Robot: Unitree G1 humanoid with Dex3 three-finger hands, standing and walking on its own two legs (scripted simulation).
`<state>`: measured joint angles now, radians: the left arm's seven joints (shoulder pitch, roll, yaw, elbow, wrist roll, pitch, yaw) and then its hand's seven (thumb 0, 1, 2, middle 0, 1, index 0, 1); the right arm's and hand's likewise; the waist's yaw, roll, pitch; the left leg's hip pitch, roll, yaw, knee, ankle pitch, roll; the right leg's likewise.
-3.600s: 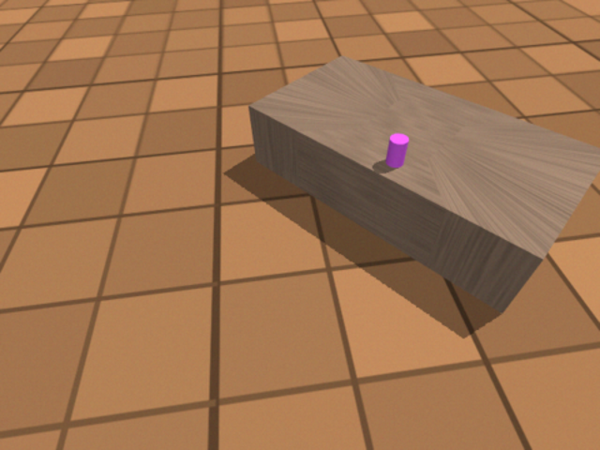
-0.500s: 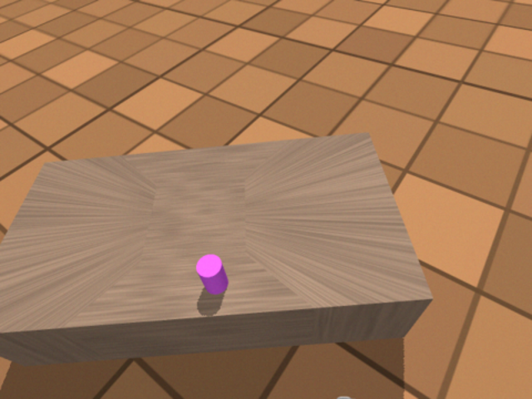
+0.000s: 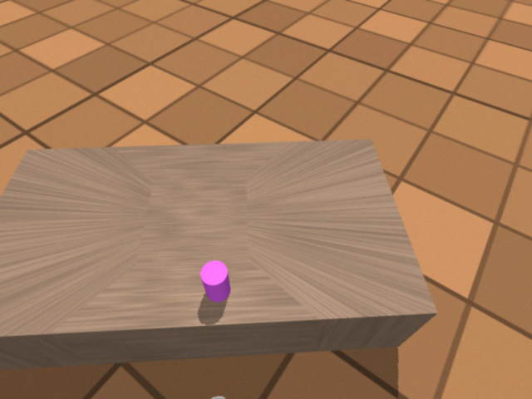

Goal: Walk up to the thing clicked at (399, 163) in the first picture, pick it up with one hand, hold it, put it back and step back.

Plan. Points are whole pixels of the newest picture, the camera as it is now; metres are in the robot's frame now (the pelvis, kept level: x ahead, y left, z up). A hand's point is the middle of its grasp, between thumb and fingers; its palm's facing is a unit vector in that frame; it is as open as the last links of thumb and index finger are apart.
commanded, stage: walk up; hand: left
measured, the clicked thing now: (216, 281) +0.46 +0.16 -0.36
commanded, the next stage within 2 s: stand in 1.20 s
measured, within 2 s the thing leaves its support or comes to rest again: neither
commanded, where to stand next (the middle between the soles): +0.06 -0.05 m, yaw +2 degrees
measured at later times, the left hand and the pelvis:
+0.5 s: hand out of the picture +0.10 +0.24 -0.13, palm faces +0.01 -0.95 -0.32, open 7.4 cm; pelvis +0.00 -0.02 +0.02, yaw +1 degrees
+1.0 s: hand out of the picture +0.11 +0.24 -0.13, palm faces +0.02 -0.95 -0.31, open 7.4 cm; pelvis +0.02 -0.01 +0.03, yaw +1 degrees
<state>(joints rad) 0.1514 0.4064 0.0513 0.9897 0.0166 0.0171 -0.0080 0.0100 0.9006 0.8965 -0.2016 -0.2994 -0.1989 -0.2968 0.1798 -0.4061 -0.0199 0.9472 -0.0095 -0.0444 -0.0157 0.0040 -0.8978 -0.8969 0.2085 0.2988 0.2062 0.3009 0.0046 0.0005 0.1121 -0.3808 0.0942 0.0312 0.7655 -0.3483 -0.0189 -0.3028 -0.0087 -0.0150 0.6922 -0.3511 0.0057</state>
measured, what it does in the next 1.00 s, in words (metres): stands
